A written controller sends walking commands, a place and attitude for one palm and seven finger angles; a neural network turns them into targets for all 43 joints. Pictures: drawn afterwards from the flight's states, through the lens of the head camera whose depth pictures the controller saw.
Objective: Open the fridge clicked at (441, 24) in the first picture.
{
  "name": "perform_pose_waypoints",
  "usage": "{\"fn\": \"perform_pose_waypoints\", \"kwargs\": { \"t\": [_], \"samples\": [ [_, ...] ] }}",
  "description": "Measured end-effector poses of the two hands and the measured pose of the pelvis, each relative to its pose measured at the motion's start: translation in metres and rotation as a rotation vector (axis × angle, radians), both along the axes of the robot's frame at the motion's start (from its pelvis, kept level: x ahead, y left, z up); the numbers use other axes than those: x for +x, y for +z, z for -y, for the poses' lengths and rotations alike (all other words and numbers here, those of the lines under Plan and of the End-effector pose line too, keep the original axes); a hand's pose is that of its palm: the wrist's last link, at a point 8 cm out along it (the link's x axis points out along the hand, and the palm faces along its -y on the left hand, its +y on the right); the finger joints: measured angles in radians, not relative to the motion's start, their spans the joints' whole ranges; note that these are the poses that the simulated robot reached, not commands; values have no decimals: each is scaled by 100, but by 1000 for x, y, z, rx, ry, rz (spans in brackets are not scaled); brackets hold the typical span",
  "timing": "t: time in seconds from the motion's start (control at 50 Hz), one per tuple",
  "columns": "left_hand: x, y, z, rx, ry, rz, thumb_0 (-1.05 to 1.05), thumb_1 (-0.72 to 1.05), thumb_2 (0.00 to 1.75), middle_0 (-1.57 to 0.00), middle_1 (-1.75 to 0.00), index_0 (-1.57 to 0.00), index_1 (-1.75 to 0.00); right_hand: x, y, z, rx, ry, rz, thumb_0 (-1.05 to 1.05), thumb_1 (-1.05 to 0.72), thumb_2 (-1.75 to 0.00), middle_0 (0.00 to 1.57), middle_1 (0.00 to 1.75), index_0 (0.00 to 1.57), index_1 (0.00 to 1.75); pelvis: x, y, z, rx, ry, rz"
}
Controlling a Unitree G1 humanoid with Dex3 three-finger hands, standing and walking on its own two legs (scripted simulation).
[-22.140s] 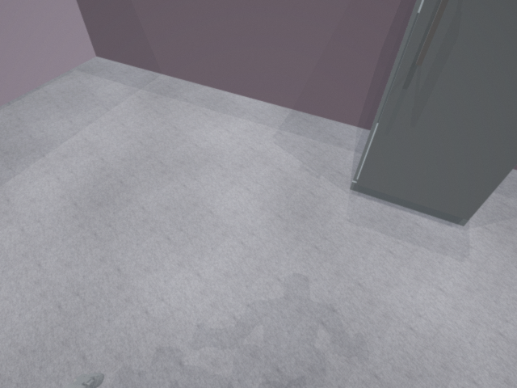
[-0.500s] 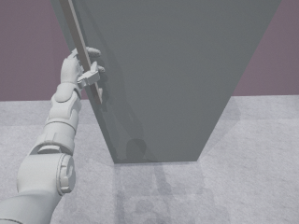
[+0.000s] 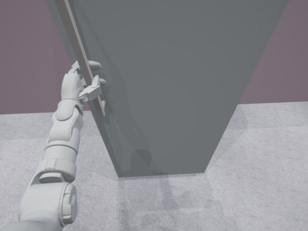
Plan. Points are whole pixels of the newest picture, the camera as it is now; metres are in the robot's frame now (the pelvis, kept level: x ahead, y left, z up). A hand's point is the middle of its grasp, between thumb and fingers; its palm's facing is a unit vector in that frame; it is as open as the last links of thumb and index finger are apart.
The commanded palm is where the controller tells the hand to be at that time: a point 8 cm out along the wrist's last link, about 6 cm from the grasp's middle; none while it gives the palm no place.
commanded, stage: grip the handle and tug to test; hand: left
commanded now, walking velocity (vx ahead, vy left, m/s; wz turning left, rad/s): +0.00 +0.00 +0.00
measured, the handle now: (87, 65) +0.49 +0.18 +0.18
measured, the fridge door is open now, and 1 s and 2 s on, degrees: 0 12 41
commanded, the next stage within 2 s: pull the door a little, standing still in 0.04 s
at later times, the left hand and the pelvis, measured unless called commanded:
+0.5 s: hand (97, 91) +0.43 +0.15 +0.15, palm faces +0.06 -1.00 +0.01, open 5.8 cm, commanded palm +0.36 +0.19 +0.15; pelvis +0.02 +0.00 +0.01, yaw +0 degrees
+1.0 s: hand (98, 117) +0.35 +0.13 +0.14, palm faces +0.05 -0.97 -0.23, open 6.1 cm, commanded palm +0.31 +0.19 +0.15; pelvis +0.07 +0.00 +0.01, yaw -2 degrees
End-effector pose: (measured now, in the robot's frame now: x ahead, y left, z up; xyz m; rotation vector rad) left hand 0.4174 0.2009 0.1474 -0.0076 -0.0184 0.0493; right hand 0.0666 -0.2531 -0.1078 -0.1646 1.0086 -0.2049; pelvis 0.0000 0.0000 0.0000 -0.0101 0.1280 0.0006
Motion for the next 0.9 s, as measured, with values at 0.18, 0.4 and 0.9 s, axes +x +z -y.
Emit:
{"fn": "perform_pose_waypoints", "kwargs": {
  "t": [0.18,0.4,0.9],
  "samples": [
    [-8,2,-1,2,-1,-9,2,79,80,-33,-140,-34,-139,45,9,-8,9,40,75,1,-91,-90,20,30,20,30,13,3,-2,-2,6,14],
    [-9,4,-1,1,6,-40,2,78,81,-32,-137,-34,-138,73,15,-15,17,74,115,1,-91,-90,20,30,20,30,17,5,0,4,11,21],
    [-80,4,12,234,-44,92,-1,67,80,-36,-135,-31,-135,156,29,-9,-19,79,210,1,-91,-90,20,30,20,30,65,7,0,19,-49,38]
  ]
}}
